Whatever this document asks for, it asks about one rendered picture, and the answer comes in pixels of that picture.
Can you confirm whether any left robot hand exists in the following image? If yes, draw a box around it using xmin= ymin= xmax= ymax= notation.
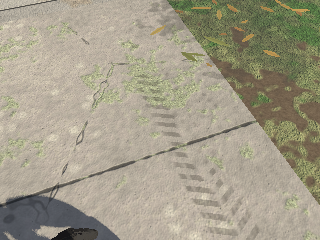
xmin=52 ymin=228 xmax=98 ymax=240

